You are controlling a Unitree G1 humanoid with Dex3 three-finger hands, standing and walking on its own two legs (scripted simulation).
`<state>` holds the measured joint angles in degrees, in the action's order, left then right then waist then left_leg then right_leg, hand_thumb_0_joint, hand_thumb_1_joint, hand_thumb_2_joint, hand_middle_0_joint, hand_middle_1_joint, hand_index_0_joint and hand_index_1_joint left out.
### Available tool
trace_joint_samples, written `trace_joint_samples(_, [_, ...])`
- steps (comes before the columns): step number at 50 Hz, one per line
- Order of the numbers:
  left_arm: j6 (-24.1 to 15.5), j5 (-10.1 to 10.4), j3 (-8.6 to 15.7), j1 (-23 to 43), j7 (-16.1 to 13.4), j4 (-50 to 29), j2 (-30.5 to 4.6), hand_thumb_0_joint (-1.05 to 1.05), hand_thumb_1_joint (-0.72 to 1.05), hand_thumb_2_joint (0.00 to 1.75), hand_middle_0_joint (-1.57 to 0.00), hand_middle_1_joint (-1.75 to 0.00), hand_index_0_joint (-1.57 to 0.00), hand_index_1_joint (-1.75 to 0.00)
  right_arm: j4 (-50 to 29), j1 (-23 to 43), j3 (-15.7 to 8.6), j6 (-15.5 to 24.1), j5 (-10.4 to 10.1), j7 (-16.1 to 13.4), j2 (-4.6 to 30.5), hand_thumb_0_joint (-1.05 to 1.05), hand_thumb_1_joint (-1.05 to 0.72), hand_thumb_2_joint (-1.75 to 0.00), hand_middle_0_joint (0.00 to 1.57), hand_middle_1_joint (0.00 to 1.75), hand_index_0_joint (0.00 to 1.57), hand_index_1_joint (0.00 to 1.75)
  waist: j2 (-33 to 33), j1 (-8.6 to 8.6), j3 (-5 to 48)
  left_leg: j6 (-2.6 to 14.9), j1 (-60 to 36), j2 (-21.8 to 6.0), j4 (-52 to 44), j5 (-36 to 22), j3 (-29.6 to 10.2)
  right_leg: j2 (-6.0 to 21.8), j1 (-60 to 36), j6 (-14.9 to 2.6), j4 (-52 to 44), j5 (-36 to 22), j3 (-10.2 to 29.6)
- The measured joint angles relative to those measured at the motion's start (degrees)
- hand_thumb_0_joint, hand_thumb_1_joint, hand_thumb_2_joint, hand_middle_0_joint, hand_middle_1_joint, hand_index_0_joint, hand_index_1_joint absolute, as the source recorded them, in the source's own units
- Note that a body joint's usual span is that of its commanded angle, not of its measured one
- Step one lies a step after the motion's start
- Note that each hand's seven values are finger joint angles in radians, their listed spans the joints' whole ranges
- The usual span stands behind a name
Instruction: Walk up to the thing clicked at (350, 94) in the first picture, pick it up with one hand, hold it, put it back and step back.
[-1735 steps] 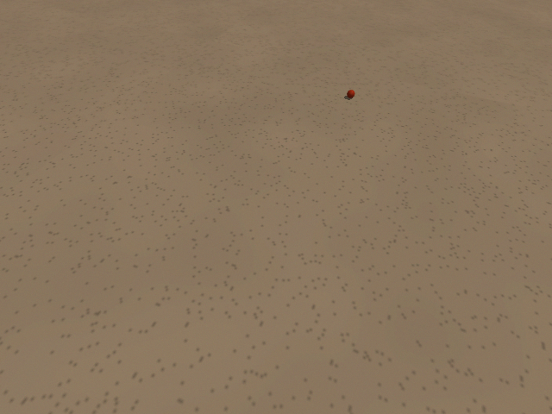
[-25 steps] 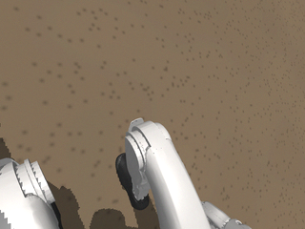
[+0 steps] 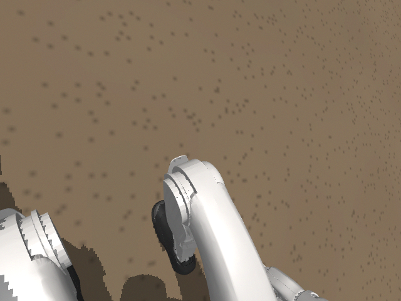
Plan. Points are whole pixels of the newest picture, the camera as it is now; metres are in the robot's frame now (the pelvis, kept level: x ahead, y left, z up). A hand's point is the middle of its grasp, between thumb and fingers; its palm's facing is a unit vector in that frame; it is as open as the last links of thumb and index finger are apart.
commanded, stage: close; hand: left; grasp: from above
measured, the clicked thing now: out of the picture +0.45 +0.29 -0.28
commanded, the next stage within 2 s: settle in 0.92 s
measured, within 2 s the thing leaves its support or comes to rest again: leaves its support in 1.36 s
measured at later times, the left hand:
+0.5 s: hand out of the picture +0.43 +0.30 -0.26, palm faces -0.46 -0.14 -0.88, open 8.9 cm
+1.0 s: hand out of the picture +0.43 +0.29 -0.26, palm faces -0.46 -0.15 -0.88, open 7.7 cm
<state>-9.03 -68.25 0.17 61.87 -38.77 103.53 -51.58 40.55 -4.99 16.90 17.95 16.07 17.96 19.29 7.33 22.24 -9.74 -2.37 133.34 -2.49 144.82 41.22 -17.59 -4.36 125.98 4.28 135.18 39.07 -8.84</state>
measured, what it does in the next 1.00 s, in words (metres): stands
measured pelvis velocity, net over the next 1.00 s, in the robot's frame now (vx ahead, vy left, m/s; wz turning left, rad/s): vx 0.00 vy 0.00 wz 0.00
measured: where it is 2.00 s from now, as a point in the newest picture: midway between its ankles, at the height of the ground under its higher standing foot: (129, 276)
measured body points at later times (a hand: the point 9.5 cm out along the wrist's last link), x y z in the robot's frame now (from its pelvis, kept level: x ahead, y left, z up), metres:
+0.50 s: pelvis +0.00 +0.00 +0.00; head +0.28 +0.13 +0.33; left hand +0.45 +0.30 -0.21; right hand +0.06 -0.24 -0.06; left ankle +0.06 +0.14 -0.28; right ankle +0.11 -0.12 -0.28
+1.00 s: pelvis +0.00 +0.00 +0.00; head +0.28 +0.13 +0.33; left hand +0.45 +0.30 -0.21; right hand +0.06 -0.24 -0.06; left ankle +0.06 +0.14 -0.28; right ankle +0.11 -0.12 -0.28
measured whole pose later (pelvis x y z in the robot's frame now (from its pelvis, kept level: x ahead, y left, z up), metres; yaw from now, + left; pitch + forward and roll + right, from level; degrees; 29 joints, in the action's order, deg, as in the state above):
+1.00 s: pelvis +0.00 +0.00 +0.00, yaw +0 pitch +28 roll -14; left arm -10.0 -68.9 1.4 61.4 -39.1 103.5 -52.5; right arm 39.6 -4.6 17.7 17.7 16.7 17.4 19.6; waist 7.7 22.4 -10.3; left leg -2.6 132.9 -2.4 144.6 41.2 -18.0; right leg -4.5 125.7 4.2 134.8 38.8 -9.2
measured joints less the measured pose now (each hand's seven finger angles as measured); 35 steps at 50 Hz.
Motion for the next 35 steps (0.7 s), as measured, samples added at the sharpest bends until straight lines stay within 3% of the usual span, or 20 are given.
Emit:
trace_joint_samples(19, [-0.6, -0.8, 0.4, -0.3, -1.1, 0.1, -0.5, 0.00, 0.11, 0.56, -0.52, -0.77, -0.56, -0.73, -0.8, 0.5, 0.5, -0.6, 0.5, -0.6, -0.1, 0.00, -0.91, -0.90, 0.20, 0.30, 0.20, 0.30, 0.4, 0.16, 0.0, 0.03, -0.2, -0.1, -0.3, 0.3, -0.2, -0.1, -0.4, 0.05, -0.6, 0.1, -0.2])
trace_joint_samples(35, [-0.4, -0.1, -0.7, 0.0, -0.7, 0.1, -0.3, 0.00, 0.33, 0.41, -0.68, -0.67, -0.73, -0.61, -0.9, 0.8, 0.8, 0.2, 0.5, -0.1, 0.0, 0.00, -0.92, -0.91, 0.20, 0.30, 0.20, 0.30, 0.5, 0.07, -0.3, -0.30, -0.5, 0.1, -0.4, 0.3, -0.4, 0.1, -0.6, -0.11, -0.5, 0.3, -0.4])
